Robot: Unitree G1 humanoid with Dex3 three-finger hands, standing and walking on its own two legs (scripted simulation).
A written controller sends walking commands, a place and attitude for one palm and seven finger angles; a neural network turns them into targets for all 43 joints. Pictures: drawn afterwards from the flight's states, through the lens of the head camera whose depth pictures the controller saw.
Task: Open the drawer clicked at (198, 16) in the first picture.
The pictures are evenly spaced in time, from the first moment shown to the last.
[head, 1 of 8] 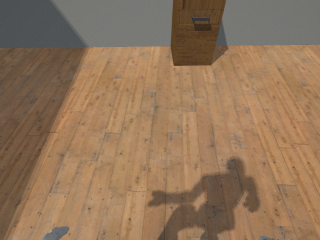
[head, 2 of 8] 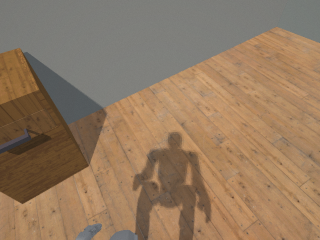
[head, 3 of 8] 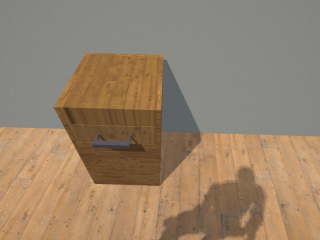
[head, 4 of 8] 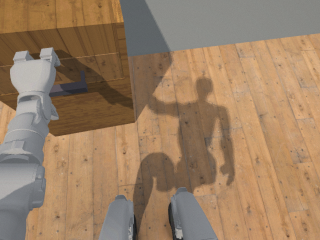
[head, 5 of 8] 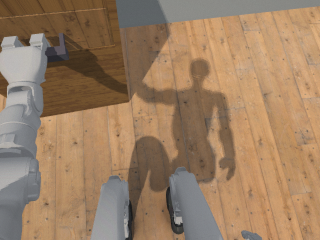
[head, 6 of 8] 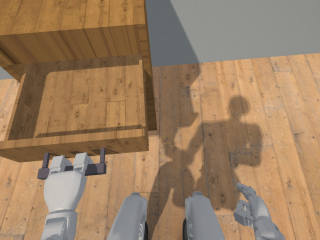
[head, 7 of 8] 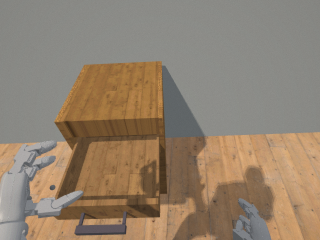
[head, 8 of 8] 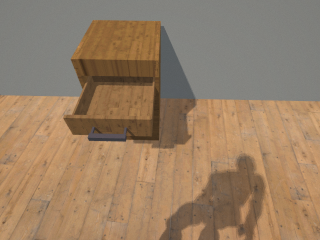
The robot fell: no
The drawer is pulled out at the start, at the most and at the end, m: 0.00 0.30 0.30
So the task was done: yes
